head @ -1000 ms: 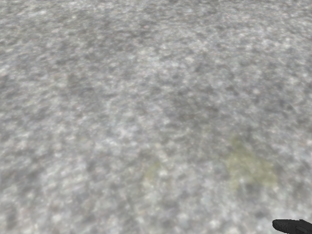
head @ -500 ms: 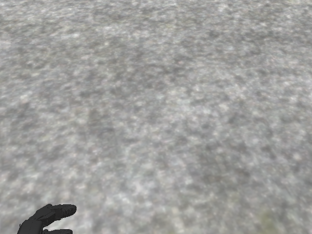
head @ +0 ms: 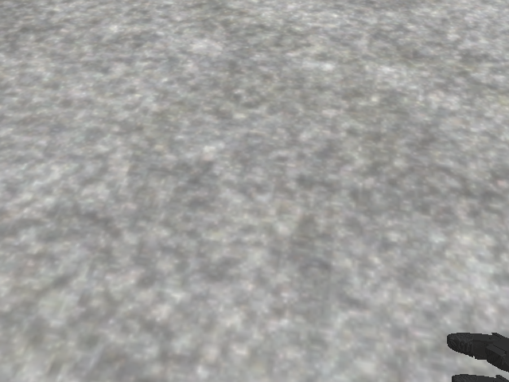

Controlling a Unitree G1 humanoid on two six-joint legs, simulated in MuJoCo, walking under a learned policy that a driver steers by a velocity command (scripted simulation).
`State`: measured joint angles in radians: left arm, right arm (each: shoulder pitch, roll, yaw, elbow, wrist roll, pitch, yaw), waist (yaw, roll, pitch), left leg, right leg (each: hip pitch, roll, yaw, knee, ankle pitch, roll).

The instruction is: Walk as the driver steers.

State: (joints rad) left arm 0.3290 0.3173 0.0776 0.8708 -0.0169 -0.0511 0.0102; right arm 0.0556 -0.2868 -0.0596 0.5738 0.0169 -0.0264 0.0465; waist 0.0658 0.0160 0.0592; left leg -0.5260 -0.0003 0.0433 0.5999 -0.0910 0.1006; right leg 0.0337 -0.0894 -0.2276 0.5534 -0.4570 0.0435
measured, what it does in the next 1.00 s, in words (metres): walks ahead, turning right: right foot, then left foot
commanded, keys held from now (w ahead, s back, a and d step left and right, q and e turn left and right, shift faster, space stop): e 1.00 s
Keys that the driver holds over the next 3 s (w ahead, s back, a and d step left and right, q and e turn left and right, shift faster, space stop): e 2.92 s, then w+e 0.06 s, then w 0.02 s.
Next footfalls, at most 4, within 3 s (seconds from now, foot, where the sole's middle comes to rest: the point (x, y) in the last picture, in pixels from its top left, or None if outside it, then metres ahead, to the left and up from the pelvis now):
0.50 right None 0.24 -0.14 -0.75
0.94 left None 0.32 0.09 -0.75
1.38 right None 0.16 -0.13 -0.75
1.86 left None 0.34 0.00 -0.75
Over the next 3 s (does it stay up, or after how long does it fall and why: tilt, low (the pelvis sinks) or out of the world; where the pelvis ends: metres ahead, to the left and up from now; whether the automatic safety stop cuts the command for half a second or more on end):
stays up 0.20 -0.03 0.03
